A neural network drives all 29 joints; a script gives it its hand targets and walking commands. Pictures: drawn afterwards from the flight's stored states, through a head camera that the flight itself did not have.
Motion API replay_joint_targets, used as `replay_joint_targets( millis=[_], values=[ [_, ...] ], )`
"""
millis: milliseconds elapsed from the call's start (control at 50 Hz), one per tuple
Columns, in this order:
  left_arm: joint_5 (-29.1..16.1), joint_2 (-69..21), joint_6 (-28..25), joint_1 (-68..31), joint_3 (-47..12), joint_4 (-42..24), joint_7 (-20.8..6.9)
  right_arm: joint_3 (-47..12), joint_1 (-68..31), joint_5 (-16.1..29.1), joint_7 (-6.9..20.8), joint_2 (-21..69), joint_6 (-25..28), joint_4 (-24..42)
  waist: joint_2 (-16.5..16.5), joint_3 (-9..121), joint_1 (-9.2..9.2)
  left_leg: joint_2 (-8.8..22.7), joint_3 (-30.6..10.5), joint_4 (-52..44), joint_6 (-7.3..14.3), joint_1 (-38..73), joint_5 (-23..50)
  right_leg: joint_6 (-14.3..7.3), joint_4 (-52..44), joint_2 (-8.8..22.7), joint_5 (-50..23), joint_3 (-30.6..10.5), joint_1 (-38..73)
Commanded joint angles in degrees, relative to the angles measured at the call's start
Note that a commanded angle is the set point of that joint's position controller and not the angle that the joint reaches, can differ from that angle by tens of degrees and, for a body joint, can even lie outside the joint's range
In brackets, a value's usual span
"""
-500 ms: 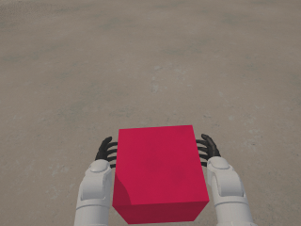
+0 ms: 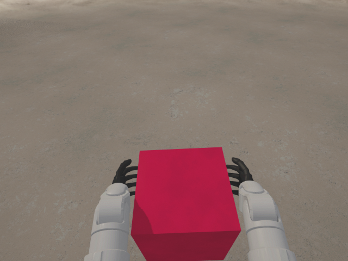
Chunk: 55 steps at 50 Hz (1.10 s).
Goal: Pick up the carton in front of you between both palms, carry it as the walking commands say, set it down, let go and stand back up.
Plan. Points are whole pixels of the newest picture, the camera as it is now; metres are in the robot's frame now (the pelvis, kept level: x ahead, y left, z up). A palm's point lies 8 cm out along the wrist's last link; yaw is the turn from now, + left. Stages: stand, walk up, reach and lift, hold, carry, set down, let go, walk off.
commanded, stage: hold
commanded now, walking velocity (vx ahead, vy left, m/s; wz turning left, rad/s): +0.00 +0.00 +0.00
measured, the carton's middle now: (183, 207) +0.29 +0.00 -0.04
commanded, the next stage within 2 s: set down in 0.14 s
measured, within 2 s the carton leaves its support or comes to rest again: neither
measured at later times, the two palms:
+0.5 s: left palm (120, 187) +0.31 +0.16 +0.02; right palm (234, 180) +0.33 -0.14 +0.02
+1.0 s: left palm (134, 212) +0.35 +0.16 -0.19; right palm (220, 202) +0.39 -0.14 -0.19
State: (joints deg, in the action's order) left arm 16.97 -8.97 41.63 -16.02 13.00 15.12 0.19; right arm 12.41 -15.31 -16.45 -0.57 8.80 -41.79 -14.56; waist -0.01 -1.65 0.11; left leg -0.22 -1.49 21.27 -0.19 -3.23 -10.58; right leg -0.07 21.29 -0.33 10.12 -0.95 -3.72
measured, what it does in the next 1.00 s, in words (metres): lowers itself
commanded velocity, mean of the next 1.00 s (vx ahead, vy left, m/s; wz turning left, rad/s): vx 0.00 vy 0.00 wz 0.00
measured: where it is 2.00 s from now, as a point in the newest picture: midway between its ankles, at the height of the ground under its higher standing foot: outside the picture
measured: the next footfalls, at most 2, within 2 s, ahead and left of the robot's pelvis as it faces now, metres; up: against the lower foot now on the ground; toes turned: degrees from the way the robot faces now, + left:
none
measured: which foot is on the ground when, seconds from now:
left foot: down 0.00-1.00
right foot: down 0.00-1.00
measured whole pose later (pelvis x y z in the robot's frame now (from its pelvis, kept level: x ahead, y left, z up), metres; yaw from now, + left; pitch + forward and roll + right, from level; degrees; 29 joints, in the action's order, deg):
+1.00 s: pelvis -0.03 -0.01 -0.12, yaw +1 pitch +36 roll +1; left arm 12.6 -11.1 11.3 -34.4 27.2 26.0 3.6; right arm 20.4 -38.9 -13.5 -0.6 4.1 -11.6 -33.4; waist 0.1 8.7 2.0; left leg -4.1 -5.0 63.8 -2.4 -78.0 -22.0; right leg 0.0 64.9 -4.7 21.9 -4.6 -78.9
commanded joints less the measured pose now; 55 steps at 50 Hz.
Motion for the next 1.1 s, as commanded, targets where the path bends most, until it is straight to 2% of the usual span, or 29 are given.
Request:
replay_joint_targets(
  millis=[0,180,240,300,360,420,460,500,580,640,680,760,800,860,920,960,1080],
  values=[
    [-13.96,-53.51,-1.94,-26.73,-27.92,-0.01,-14.88,-27.92,-27.88,13.99,14.99,53.81,2.04,0.51,0.22,10.84,0.01,-4.24,-2.94,-3.55,0.99,0.11,1.26,-0.42,-3.36,-3.88,-1.39,-3.33,1.65],
    [-13.51,-55.64,-2.74,-35.04,-25.84,4.72,-16.91,-25.12,-36.49,13.03,17.31,55.0,2.93,-4.52,1.07,8.91,-0.17,-2.95,-3.08,-4.41,1.49,-2.59,-10.63,-1.12,-2.5,-3.82,9.0,-2.4,-0.67],
    [-11.82,-56.0,-3.96,-40.71,-22.02,9.86,-16.93,-21.36,-42.84,11.22,18.1,53.89,4.39,-9.63,1.59,7.48,-0.05,-2.51,-3.76,-3.95,1.77,-4.72,-16.79,-1.2,-0.57,-3.95,12.75,-1.95,-2.37],
    [-8.61,-55.2,-5.8,-45.5,-15.59,16.89,-16.08,-15.32,-48.16,7.87,18.08,52.29,6.55,-16.88,1.47,6.19,0.24,-2.45,-4.12,-2.52,1.94,-6.57,-19.99,-1.38,1.42,-3.97,15.46,-1.86,-4.49],
    [-4.33,-51.72,-7.42,-47.52,-7.57,21.73,-13.99,-7.81,-49.93,3.46,16.7,48.93,8.61,-22.65,0.83,4.59,0.76,-2.83,-3.54,-0.17,1.79,-7.79,-19.04,-1.61,2.81,-3.93,16.56,-2.07,-8.21],
    [0.92,-46.38,-9.4,-45.82,0.3,24.34,-11.39,-0.26,-48.17,-1.8,14.65,43.38,10.63,-26.15,0.03,3.42,1.23,-3.26,-2.51,3.18,1.56,-11.16,-14.34,-1.77,4.82,-4.11,14.58,-1.9,-12.77],
    [3.54,-42.82,-11.48,-43.32,3.68,24.22,-10.01,3.27,-45.7,-4.5,13.65,39.13,12.6,-26.83,0.27,4.1,1.27,-3.62,-2.1,5.18,1.21,-13.95,-10.0,-1.64,6.69,-4.43,11.18,-1.63,-15.51],
    [4.5,-40.18,-14.6,-41.13,4.54,23.28,-9.07,4.42,-43.45,-5.76,12.93,36.2,15.64,-26.42,-0.1,6.62,1.2,-4.11,-1.86,7.83,0.78,-16.89,-4.74,-1.36,9.02,-4.65,6.66,-1.78,-18.13],
    [2.49,-40.83,-23.14,-40.49,0.02,20.44,-8.72,0.11,-41.31,-4.51,12.34,37.06,24.3,-26.19,-0.5,16.82,0.82,-5.77,-1.23,14.26,-0.3,-21.86,5.37,-0.89,14.73,-5.38,-3.88,-1.95,-22.98],
    [-0.56,-44.82,-29.51,-42.3,-7.22,19.02,-8.95,-7.71,-43.73,-0.69,12.08,40.9,30.69,-24.35,-0.58,27.86,0.74,-6.84,-0.99,19.86,-1.18,-25.85,10.64,-0.36,20.08,-5.99,-10.6,-1.92,-26.0],
    [-2.9,-47.56,-32.71,-43.37,-12.4,18.2,-8.99,-13.95,-45.57,2.04,11.84,43.81,33.63,-22.62,-1.14,37.41,1.45,-7.27,-0.7,24.0,-1.73,-29.26,14.13,0.08,24.12,-6.36,-15.25,-2.39,-26.59],
    [-7.46,-50.46,-35.4,-45.32,-22.27,13.72,-8.86,-24.74,-47.77,7.05,11.19,47.64,36.12,-17.72,-2.27,58.63,2.64,-7.89,0.31,31.85,-2.5,-36.96,20.34,1.2,32.34,-6.49,-26.51,-3.17,-25.06],
    [-9.23,-50.84,-35.04,-45.27,-25.11,12.07,-8.72,-27.6,-47.92,8.4,10.91,48.12,35.63,-16.02,-2.64,64.4,2.52,-8.33,0.66,34.55,-2.88,-41.0,20.02,1.54,35.33,-6.4,-28.37,-3.3,-26.52],
    [-9.93,-51.73,-33.12,-45.38,-25.8,11.92,-9.02,-28.22,-47.48,8.61,11.16,48.18,33.68,-16.85,-2.8,63.94,2.33,-8.69,0.93,37.11,-3.03,-46.25,15.63,1.99,37.22,-6.83,-21.77,-2.59,-34.23],
    [-9.4,-52.16,-30.8,-46.43,-23.54,14.05,-9.87,-25.81,-48.36,7.67,12.0,47.52,31.45,-19.78,-3.12,58.73,1.92,-8.65,1.07,39.03,-2.77,-51.94,8.42,1.87,38.39,-7.27,-11.45,-1.69,-43.22],
    [-8.74,-52.08,-29.54,-47.76,-21.55,15.79,-10.34,-23.84,-49.54,6.97,12.46,46.9,30.21,-21.93,-3.2,55.89,1.8,-8.59,1.38,40.53,-2.62,-56.46,4.76,1.55,39.64,-7.39,-7.11,-1.44,-47.47],
    [-7.53,-51.22,-28.27,-52.86,-16.93,19.29,-9.76,-19.16,-54.38,5.91,12.93,45.1,29.1,-27.07,-2.74,55.07,2.05,-8.92,2.11,46.13,-2.71,-65.01,1.48,1.04,45.41,-7.88,-2.83,-0.87,-57.33]
  ],
)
